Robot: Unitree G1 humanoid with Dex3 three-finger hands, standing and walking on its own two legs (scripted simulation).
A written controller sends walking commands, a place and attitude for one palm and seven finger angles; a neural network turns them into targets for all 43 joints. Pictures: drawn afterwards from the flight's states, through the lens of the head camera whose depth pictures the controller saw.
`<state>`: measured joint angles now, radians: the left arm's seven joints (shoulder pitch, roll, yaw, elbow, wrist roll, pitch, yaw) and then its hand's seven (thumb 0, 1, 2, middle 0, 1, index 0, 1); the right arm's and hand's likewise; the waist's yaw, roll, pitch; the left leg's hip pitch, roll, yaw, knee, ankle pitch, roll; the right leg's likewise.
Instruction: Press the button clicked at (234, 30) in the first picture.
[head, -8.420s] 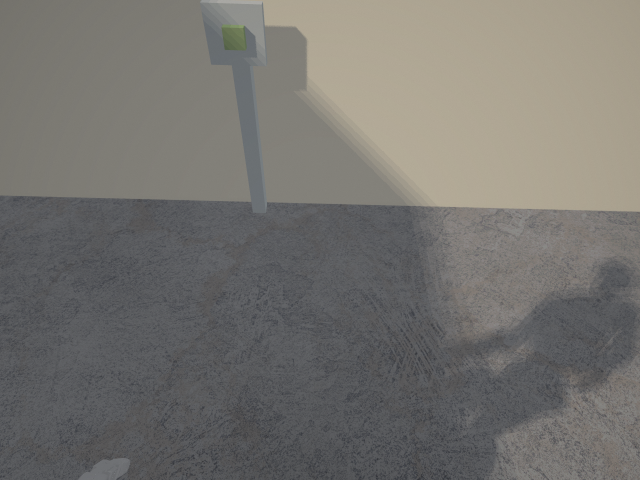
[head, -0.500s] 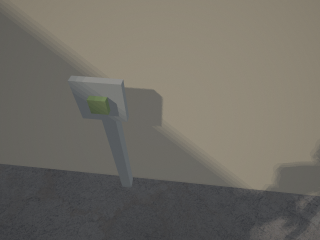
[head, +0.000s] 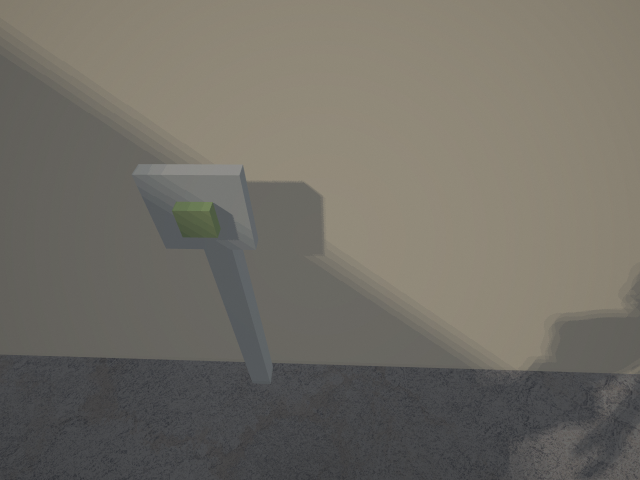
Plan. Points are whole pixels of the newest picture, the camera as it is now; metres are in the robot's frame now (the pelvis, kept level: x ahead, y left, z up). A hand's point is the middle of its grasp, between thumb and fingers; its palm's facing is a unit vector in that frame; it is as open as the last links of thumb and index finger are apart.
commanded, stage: look again from close up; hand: left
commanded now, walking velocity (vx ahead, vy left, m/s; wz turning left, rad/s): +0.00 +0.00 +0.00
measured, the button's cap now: (197, 218) +0.54 +0.23 +0.01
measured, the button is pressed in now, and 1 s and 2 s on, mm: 0 0 0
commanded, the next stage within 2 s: raise the hand and make a fist in 0.32 s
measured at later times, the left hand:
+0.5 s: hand out of the picture +0.06 +0.21 -0.14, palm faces +0.17 -0.96 -0.21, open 7.2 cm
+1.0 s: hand out of the picture +0.14 +0.21 -0.04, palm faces +0.18 -0.98 -0.06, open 4.3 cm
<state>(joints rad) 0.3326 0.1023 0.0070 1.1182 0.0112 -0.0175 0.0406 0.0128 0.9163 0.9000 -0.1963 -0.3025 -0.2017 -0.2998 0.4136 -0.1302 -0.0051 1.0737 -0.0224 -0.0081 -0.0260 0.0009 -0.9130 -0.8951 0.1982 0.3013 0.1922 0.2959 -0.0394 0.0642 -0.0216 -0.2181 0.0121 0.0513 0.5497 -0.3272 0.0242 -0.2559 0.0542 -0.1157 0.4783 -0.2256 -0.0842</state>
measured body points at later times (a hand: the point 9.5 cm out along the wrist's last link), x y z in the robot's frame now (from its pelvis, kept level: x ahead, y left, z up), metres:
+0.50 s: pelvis +0.02 +0.03 +0.00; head +0.03 +0.03 +0.45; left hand +0.05 +0.26 -0.12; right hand +0.03 -0.19 -0.15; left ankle -0.02 +0.10 -0.73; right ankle +0.02 -0.07 -0.73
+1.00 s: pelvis -0.01 +0.00 -0.09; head +0.06 +0.03 +0.35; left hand +0.13 +0.27 -0.04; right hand +0.26 -0.20 -0.13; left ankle -0.02 +0.10 -0.73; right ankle +0.02 -0.07 -0.73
